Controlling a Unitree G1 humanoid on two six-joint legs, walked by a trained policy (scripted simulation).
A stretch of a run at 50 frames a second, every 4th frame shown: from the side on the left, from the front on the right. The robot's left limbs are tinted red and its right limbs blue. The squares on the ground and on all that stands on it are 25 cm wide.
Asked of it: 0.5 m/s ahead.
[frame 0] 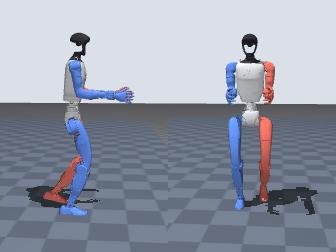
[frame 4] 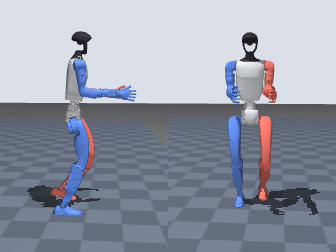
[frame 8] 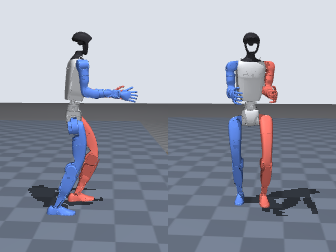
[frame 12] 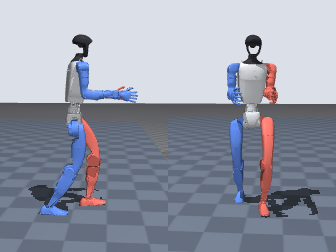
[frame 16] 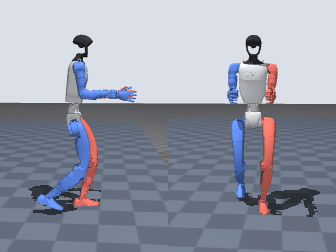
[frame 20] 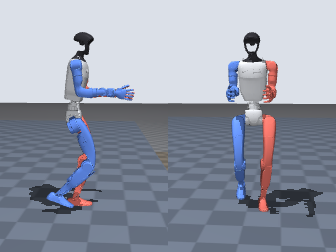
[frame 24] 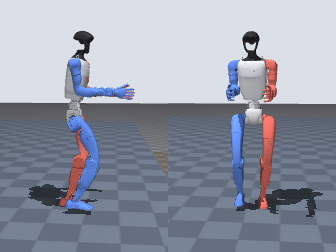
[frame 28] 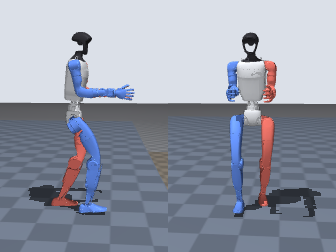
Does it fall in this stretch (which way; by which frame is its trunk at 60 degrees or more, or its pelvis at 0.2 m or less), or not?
no
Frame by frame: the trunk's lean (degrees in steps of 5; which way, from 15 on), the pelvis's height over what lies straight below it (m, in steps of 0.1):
0: 5, 0.8
4: 5, 0.8
8: 10, 0.8
12: 10, 0.8
16: 10, 0.8
20: 10, 0.8
24: 10, 0.8
28: 5, 0.8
